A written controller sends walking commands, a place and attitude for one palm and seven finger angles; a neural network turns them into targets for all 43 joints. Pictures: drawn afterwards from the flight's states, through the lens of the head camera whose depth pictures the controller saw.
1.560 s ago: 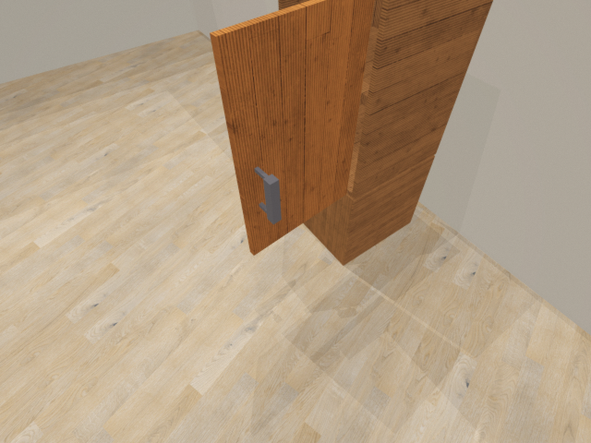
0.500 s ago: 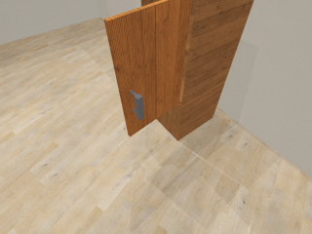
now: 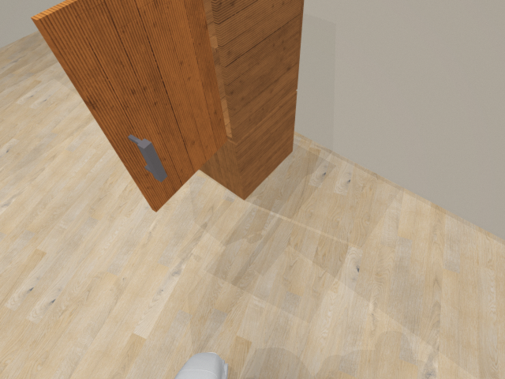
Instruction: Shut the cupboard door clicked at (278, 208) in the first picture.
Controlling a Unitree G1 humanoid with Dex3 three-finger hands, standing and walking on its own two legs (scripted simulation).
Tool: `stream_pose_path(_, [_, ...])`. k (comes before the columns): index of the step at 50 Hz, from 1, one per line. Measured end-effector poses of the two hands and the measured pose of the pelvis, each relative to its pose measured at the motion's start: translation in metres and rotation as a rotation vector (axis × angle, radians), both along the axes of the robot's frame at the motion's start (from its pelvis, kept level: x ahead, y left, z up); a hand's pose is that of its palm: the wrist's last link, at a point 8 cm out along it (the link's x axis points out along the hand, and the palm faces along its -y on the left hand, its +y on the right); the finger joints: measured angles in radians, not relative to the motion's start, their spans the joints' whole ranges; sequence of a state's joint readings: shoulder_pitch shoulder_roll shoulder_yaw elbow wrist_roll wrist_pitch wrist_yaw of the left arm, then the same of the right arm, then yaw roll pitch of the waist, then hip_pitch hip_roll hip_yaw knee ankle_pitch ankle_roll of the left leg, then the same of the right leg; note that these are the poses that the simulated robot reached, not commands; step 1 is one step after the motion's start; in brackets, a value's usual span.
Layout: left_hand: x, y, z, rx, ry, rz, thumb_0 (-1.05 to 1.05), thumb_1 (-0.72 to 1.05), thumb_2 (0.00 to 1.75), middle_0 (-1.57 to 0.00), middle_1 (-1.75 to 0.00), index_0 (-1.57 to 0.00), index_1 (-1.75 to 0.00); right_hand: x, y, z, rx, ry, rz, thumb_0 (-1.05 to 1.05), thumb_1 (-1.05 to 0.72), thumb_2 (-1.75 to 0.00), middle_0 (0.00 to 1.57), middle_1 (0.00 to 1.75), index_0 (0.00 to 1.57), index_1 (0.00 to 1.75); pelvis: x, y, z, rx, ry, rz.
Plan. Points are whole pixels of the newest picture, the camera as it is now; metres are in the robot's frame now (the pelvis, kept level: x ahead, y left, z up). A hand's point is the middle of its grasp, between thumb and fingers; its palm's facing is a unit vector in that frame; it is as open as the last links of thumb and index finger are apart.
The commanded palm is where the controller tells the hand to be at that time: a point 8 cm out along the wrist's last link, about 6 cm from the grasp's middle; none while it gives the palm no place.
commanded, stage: walk to a spot facing it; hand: left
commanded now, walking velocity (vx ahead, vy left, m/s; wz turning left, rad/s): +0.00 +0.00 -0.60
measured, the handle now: (147, 158) +0.59 +0.33 -0.11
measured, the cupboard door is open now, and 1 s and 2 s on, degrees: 95 95 95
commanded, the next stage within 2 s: turn to face it in 1.96 s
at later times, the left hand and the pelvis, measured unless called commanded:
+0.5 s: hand (144, 372) +0.13 +0.22 -0.17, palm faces -0.20 -0.95 -0.26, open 7.4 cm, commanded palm none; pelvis +0.00 +0.02 +0.00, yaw -16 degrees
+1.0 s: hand (218, 322) +0.23 +0.10 -0.18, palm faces -0.54 -0.82 -0.19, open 7.4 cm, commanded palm none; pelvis +0.07 -0.03 -0.01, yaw -35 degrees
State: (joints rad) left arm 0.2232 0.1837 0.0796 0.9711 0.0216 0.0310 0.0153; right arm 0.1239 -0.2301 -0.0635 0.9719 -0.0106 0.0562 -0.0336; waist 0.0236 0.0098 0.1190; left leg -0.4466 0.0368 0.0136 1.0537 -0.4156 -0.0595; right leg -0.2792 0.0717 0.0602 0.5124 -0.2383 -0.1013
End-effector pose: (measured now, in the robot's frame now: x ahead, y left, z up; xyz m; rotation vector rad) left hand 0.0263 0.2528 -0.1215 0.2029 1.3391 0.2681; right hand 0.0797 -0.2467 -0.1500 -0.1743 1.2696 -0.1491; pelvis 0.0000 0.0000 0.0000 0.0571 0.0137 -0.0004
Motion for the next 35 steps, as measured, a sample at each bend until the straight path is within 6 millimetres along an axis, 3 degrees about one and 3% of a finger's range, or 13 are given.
stream_pose_path(9, [0.018,0.000,0.000,-0.020,-0.005,-0.086,0.01,0.90,0.90,-0.21,-0.30,-0.20,-0.30,0.026,-0.003,0.020,-0.015,-0.143,-0.062,0.00,-0.91,-0.90,0.20,0.30,0.20,0.30,-0.001,0.003,0.004,-0.007,0.018,-0.110])
stream_pose_path(16, [0.044,0.019,-0.011,-0.033,-0.013,-0.162,0.01,0.90,0.90,-0.21,-0.30,-0.20,-0.30,0.017,0.005,0.030,-0.052,-0.189,-0.115,0.00,-0.91,-0.90,0.20,0.30,0.20,0.30,0.000,0.019,0.000,-0.027,0.037,-0.179])
stream_pose_path(19, [0.064,0.027,-0.020,-0.044,-0.031,-0.204,0.01,0.90,0.90,-0.21,-0.30,-0.20,-0.30,-0.004,0.006,0.026,-0.090,-0.174,-0.133,0.00,-0.91,-0.90,0.20,0.30,0.20,0.30,0.000,0.026,-0.008,-0.051,0.045,-0.196])
stream_pose_path(24, [0.103,0.022,-0.012,-0.046,-0.073,-0.285,0.01,0.90,0.90,-0.20,-0.30,-0.20,-0.30,-0.054,0.007,0.026,-0.097,-0.057,-0.168,0.00,-0.91,-0.90,0.20,0.30,0.20,0.30,0.001,0.022,-0.002,-0.054,0.037,-0.257])
stream_pose_path(29, [0.142,-0.008,-0.008,-0.043,-0.092,-0.414,0.01,0.91,0.90,-0.20,-0.30,-0.20,-0.30,-0.104,-0.001,0.014,-0.069,0.012,-0.282,0.00,-0.90,-0.90,0.20,0.30,0.20,0.30,0.002,0.010,-0.005,-0.070,0.029,-0.339])
stream_pose_path(32, [0.165,-0.033,-0.013,-0.029,-0.132,-0.497,0.01,0.91,0.90,-0.20,-0.30,-0.20,-0.30,-0.134,-0.014,-0.003,-0.050,0.043,-0.359,0.00,-0.90,-0.90,0.20,0.30,0.21,0.30,0.003,-0.005,-0.019,-0.053,0.024,-0.378])
stream_pose_path(35, [0.174,-0.054,-0.011,-0.024,-0.154,-0.537,0.01,0.91,0.90,-0.20,-0.30,-0.20,-0.30,-0.153,-0.025,-0.008,-0.051,0.088,-0.417,0.00,-0.91,-0.90,0.20,0.30,0.20,0.30,0.002,-0.011,-0.020,-0.064,0.008,-0.406])
